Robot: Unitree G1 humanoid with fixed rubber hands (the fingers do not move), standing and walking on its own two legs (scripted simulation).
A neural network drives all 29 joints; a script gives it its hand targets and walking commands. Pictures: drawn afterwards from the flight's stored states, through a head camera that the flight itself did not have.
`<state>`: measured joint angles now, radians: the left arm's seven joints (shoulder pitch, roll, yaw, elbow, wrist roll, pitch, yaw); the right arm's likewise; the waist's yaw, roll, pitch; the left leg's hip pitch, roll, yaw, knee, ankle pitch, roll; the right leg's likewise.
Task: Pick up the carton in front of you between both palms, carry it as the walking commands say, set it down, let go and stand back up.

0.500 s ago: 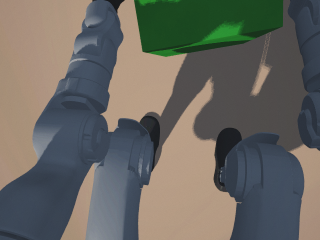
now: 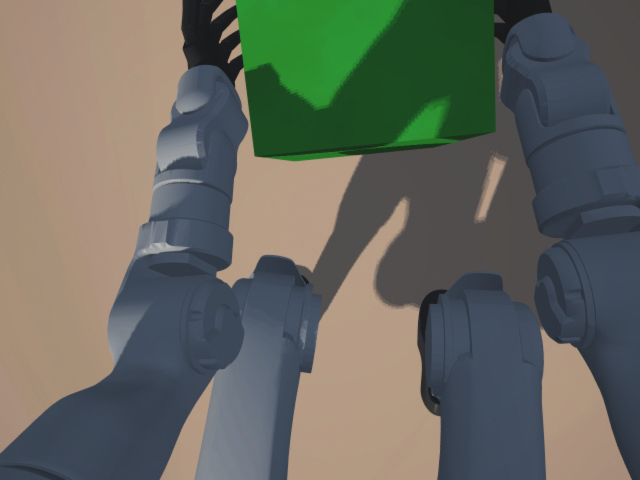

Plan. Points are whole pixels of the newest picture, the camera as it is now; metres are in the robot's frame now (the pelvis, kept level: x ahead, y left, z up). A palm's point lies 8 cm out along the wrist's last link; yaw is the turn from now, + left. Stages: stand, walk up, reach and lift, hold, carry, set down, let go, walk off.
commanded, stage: reach and lift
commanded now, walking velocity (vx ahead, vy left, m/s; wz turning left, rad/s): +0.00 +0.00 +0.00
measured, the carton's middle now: (359, 62) +0.54 +0.01 -0.22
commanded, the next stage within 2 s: none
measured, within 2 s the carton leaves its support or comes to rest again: neither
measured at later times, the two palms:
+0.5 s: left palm (91, 56) +0.48 +0.15 +0.04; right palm out of the picture +0.50 -0.15 +0.03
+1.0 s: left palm out of the picture +0.44 +0.14 +0.20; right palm out of the picture +0.44 -0.16 +0.19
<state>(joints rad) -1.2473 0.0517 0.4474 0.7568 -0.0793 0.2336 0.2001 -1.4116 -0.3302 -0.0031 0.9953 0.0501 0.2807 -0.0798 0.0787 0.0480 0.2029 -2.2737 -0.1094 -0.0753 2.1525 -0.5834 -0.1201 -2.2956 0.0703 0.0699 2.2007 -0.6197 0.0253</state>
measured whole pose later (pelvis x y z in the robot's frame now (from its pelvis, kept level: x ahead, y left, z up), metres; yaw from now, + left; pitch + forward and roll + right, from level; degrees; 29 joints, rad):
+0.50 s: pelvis -0.02 +0.01 +0.11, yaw -3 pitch +44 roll +2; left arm -1.06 -0.06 0.61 0.61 0.20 0.36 0.07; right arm -1.22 -0.10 -0.35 0.86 -0.25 0.39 -0.03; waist 0.05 0.01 -0.11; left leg -2.05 -0.11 -0.11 1.76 -0.48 -0.11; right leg -2.07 0.11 0.10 1.78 -0.48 0.06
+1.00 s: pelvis +0.03 +0.01 +0.24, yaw -4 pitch +34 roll +1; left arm -0.67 -0.12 0.46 0.61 0.19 0.33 0.07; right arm -0.74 0.02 -0.33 0.72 -0.21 0.37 -0.04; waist 0.04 0.01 -0.26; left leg -1.47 -0.10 -0.12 1.35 -0.48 -0.07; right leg -1.48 0.09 0.12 1.37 -0.48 0.05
